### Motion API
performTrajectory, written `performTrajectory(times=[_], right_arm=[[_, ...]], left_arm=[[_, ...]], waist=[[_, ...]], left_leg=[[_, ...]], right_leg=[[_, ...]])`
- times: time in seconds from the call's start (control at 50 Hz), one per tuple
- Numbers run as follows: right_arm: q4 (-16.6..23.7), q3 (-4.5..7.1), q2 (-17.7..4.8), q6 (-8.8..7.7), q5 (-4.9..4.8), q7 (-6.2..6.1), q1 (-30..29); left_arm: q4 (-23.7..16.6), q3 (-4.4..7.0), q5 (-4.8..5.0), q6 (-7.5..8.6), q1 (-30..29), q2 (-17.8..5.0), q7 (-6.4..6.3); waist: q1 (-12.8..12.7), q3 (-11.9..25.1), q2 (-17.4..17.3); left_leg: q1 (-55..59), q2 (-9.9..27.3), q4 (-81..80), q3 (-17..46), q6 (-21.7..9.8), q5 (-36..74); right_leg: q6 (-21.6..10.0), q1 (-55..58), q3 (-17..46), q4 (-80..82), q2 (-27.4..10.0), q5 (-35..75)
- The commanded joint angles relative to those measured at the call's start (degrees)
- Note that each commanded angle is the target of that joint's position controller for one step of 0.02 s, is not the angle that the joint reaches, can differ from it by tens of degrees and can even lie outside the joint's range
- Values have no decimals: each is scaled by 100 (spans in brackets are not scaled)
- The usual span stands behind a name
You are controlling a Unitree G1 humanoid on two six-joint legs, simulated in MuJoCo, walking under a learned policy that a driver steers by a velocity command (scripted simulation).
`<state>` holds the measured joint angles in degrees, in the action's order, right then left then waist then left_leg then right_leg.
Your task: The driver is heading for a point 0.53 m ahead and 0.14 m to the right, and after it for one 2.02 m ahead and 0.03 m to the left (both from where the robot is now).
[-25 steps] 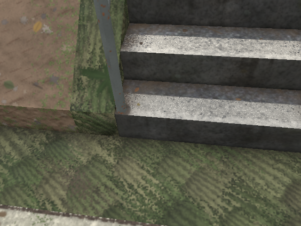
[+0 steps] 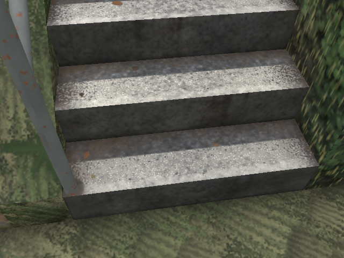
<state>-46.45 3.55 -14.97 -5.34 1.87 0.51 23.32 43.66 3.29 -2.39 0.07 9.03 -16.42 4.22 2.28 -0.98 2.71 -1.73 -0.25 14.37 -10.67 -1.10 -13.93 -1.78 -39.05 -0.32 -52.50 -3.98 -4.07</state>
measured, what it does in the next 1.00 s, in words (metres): walks ahead: right foot, then left foot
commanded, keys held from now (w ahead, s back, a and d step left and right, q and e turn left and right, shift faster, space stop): w+e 0.52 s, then q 0.48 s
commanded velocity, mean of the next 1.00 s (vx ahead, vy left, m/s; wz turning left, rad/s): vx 0.36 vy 0.00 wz -0.24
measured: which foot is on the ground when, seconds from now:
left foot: down 0.00-0.20, up 0.22-0.64, down 0.66-1.00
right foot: up 0.00-0.16, down 0.18-0.66, up 0.68-1.00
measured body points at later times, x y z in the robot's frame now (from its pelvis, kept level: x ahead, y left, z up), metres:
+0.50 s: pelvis +0.28 -0.06 +0.00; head +0.32 -0.09 +0.45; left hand +0.38 +0.21 -0.12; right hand +0.37 -0.35 -0.11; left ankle +0.46 +0.07 -0.69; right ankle +0.21 -0.11 -0.74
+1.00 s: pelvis +0.44 -0.07 +0.00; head +0.48 -0.06 +0.44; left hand +0.64 +0.12 -0.14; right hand +0.39 -0.35 -0.13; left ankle +0.52 -0.01 -0.74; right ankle +0.41 -0.20 -0.69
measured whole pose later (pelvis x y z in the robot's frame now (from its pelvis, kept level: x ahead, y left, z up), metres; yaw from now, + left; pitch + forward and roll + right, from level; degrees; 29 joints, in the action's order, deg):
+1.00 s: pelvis +0.44 -0.07 +0.00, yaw -13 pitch +0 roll -2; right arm -52.5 2.6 -14.6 -0.9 1.9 -1.5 17.4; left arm 48.2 1.2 -1.9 -2.8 4.7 -12.6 -2.3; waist 3.2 -4.9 0.8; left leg -18.9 -4.5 25.2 6.2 -3.4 -6.3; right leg 2.8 -25.3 2.1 -52.9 2.9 -24.4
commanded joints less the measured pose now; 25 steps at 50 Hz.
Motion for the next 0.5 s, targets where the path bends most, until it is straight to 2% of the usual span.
performTrajectory(times=[0.02, 0.04, 0.08, 0.1, 0.12, 0.14, 0.16, 0.18, 0.2, 0.22, 0.24, 0.26, 0.28, 0.3, 0.32, 0.34, 0.36, 0.38, 0.44, 0.46, 0.5], right_arm=[[285, 149, -722, -78, -12, -63, -219], [214, 164, -791, -91, -2, -75, -155], [48, 145, -767, -16, -12, -106, 10], [18, 176, -897, 53, 14, -113, 4], [-18, 214, -1071, 77, 12, -119, 66], [-83, 213, -1126, 113, -6, -123, 129], [-122, 182, -1090, 162, -44, -148, 176], [-7, 136, -1028, 179, -21, -173, 118], [516, -22, -457, 125, -90, -69, 206], [657, 26, -651, 40, -42, -1, -382], [751, 34, -765, 1, -80, 43, -928], [620, -23, -653, -27, -121, 50, -806], [495, -15, -654, 16, -32, 33, -674], [460, -49, -618, 109, 102, 11, -616], [456, -65, -582, 221, 143, -12, -627], [450, -90, -535, 295, 143, 18, -576], [486, -111, -485, 337, 136, 36, -658], [515, -119, -465, 341, 161, 62, -798], [748, -146, -438, 287, 118, 86, -1643], [818, -151, -472, 233, 146, 100, -1869], [869, -200, -392, 185, 91, 101, -2108]], left_arm=[[-496, -22, -3, 71, -601, -175, 121], [-594, -53, -32, 75, -855, -171, 142], [-681, -61, -44, 74, -1046, -216, 170], [-680, -34, 6, 85, -1007, -254, 152], [-674, -22, -25, 93, -945, -278, 99], [-630, 16, -52, 119, -620, -329, 37], [-432, 81, -88, 165, 85, -448, -46], [-78, 222, -155, 202, 1208, -763, -151], [-68, 464, -159, 205, 1627, -1639, -247], [-149, 483, 23, 152, 1644, -1703, -289], [-19, 438, 109, 109, 1464, -1522, -339], [-14, 364, 128, 127, 1139, -1201, -377], [-49, 292, 178, 168, 835, -985, -397], [-65, 249, 193, 237, 582, -894, -404], [-53, 229, 232, 312, 573, -864, -389], [15, 199, 244, 361, 619, -836, -386], [85, 209, 262, 384, 654, -880, -378], [135, 212, 247, 391, 671, -890, -364], [322, 230, 249, 382, 948, -940, -364], [359, 267, 223, 390, 1001, -989, -363], [433, 295, 204, 405, 1133, -995, -387]], waist=[[-66, -432, -764], [-4, -491, -758], [46, -528, -747], [64, -493, -719], [48, -385, -733], [-121, -99, -764], [-463, 344, -714], [-919, 1029, -413], [-858, 1663, 1005], [-956, 1986, 883], [-927, 1122, 329], [-614, 505, -33], [-341, 225, -248], [-148, 168, -259], [-141, 258, -262], [-88, 328, -152], [-53, 240, -46], [-65, 196, -12], [-332, -53, 32], [-413, -73, -29], [-533, 38, 158]], left_leg=[[-222, 1613, -800, 350, -649, 1324], [-118, 1684, -794, 288, -622, 1405], [320, 1713, -625, 125, -542, 1675], [503, 1583, -328, -50, -468, 2200], [578, 1579, 158, -171, -451, 3357], [618, 1581, 915, -259, -436, 4476], [463, 1547, 1982, -401, -364, 4876], [-447, 1365, 3512, -432, -187, 3854], [-3086, 599, 5760, -463, 174, 431], [-4079, -90, 6534, 802, 238, -1715], [-4488, 358, 6263, 1282, 119, -1087], [-4126, 585, 5720, 1246, 74, -533], [-3631, 727, 5236, 1237, 85, -369], [-3205, 744, 4931, 1215, 143, -326], [-2928, 741, 4870, 1175, 229, -247], [-2857, 701, 4754, 1159, 286, -243], [-2880, 671, 4553, 1113, 352, -167], [-2979, 607, 4296, 1072, 382, 4], [-3236, 513, 3281, 1012, 475, 646], [-3134, 465, 2910, 1039, 460, 961], [-2904, 306, 2468, 1004, 429, 1233]], right_leg=[[-104, 160, -78, 861, -135, 270], [-180, 234, -184, 1081, -108, 141], [-380, 300, -372, 1496, 7, -224], [-429, 425, -541, 1724, 161, -481], [-497, 761, -754, 1794, 396, -726], [-620, 1269, -851, 1871, 654, -1002], [-797, 2154, -887, 2155, 909, -1065], [-1044, 3688, -305, 2329, 663, -1299], [-1834, 5713, 2695, 2612, -1144, -2387], [-2070, 5988, 4715, 3739, -1685, -1886], [-1797, 5558, 3558, 3702, -1395, -1364], [-1582, 4609, 2878, 3658, -1225, -565], [-1361, 3879, 2300, 3759, -903, 248], [-1303, 3448, 1970, 3876, -727, 665], [-1257, 3297, 1694, 3896, -515, 978], [-1358, 3254, 1558, 3943, -412, 1133], [-1381, 3112, 1472, 4021, -318, 1133], [-1388, 3087, 1430, 4073, -271, 1255], [-1253, 3124, 1424, 4145, -134, 1021], [-1169, 3127, 1410, 4079, -97, 1093], [-1085, 3263, 1411, 3867, -119, 1344]])
Next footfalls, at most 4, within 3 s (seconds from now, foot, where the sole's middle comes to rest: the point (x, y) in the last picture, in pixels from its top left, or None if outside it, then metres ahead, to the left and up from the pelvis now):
0.18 right None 0.25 -0.12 -0.78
0.66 left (176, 239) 0.56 -0.02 -0.78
1.16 right None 0.46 -0.20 -0.78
1.66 left None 0.40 0.04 -0.78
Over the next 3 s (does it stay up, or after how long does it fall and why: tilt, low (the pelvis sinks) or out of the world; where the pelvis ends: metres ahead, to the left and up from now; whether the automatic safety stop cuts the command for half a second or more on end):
stays up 0.35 -0.12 -0.01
